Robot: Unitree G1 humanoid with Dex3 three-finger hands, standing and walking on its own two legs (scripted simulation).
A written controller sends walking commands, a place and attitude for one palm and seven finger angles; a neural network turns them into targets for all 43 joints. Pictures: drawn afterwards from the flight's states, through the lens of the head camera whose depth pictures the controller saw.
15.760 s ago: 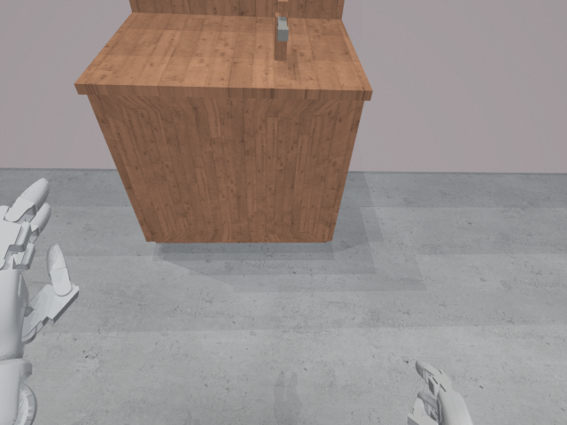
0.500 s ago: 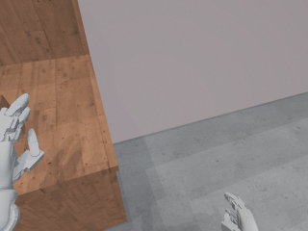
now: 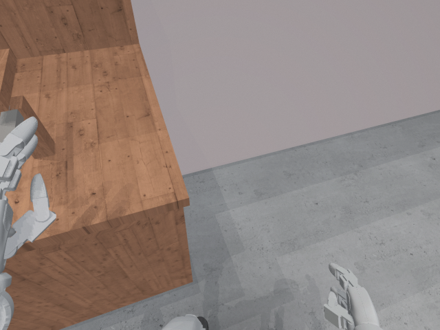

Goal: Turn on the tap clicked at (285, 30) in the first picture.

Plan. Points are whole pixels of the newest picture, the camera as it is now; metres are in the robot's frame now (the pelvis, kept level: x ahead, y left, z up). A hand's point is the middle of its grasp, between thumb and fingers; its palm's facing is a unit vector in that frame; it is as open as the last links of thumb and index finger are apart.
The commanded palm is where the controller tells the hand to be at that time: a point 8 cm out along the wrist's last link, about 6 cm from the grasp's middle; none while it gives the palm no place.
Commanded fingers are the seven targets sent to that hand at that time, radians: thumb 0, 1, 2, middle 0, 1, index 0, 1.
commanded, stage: come to a stop and stand still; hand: left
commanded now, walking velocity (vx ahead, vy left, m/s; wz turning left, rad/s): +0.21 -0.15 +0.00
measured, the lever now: (6, 159) +0.31 +0.35 +0.15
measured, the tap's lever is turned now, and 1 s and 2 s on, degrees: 0 0 0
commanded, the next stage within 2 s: look again from close up in 0.98 s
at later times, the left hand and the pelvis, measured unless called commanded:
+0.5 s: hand out of the picture +0.18 +0.29 +0.17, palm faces +0.41 -0.87 -0.28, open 7.4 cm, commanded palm +0.13 +0.32 +0.18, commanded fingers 0.00 0.90 0.90 -0.20 -0.30 -0.20 -0.30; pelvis -0.04 +0.04 +0.00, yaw -2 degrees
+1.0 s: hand out of the picture +0.22 +0.30 +0.19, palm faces +0.43 -0.82 -0.37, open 7.4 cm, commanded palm +0.13 +0.30 +0.18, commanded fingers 0.00 0.90 0.90 -0.20 -0.30 -0.20 -0.30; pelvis -0.04 +0.03 +0.01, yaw -3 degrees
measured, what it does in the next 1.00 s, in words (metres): steps on the spot: right foot, then left foot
